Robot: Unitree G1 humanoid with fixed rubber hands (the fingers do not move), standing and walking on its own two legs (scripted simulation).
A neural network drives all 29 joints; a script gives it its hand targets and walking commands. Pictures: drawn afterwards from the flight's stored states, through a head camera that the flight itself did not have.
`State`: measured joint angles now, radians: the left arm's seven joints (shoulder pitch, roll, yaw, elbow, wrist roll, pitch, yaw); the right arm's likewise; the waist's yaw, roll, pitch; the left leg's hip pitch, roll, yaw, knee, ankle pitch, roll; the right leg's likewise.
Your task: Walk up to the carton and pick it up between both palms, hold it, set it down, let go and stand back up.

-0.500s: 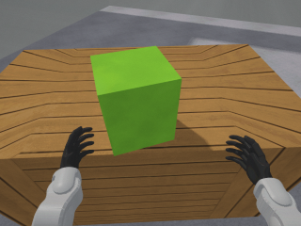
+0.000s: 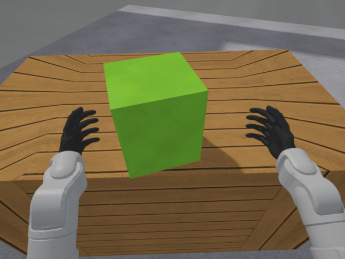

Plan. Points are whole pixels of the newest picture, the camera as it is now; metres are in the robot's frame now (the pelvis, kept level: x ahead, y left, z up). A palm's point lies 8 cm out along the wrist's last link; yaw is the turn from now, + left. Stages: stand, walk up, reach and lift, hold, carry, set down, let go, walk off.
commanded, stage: reach and lift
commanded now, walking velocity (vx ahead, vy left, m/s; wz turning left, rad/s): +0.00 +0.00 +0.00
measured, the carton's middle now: (154, 115) +0.47 +0.08 +0.09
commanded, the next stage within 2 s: none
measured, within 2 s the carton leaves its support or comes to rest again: neither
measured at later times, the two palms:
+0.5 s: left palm (82, 113) +0.35 +0.21 +0.20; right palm (266, 106) +0.39 -0.18 +0.18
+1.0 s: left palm (79, 83) +0.41 +0.22 +0.23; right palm (248, 74) +0.46 -0.15 +0.22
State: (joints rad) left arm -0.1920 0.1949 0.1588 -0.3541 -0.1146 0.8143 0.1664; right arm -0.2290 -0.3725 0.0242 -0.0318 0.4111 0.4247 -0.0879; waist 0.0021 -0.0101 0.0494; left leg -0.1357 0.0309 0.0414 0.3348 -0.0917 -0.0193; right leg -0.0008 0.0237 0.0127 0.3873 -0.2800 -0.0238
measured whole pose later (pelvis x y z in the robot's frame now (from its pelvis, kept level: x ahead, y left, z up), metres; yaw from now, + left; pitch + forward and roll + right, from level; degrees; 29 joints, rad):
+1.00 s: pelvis +0.01 +0.00 +0.00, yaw +0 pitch +2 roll +0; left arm -0.95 0.22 0.24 0.46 -0.11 0.69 0.20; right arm -1.01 -0.40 0.11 0.76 0.50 0.42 -0.09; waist 0.08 -0.01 -0.02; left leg -0.28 0.04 0.04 0.33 -0.08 -0.03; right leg -0.15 0.04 0.01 0.39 -0.27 -0.03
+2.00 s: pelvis +0.02 -0.01 +0.00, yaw -1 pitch +12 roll +0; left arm -1.02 0.26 0.23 1.06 -0.07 0.12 0.13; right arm -1.16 -0.24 0.14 1.16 0.39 0.13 -0.05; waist 0.09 -0.02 -0.12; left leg -0.48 0.06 0.04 0.33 -0.06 -0.03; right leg -0.35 0.05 0.01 0.39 -0.25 -0.03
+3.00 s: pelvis +0.02 +0.01 +0.00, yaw +0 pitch +7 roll +0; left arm -0.96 0.10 0.52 1.00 0.37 0.12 0.09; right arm -1.05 0.00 -0.41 1.19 -0.24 -0.01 -0.04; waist 0.09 -0.02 -0.12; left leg -0.38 0.04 0.04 0.33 -0.08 -0.02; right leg -0.23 0.03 0.01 0.36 -0.25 -0.02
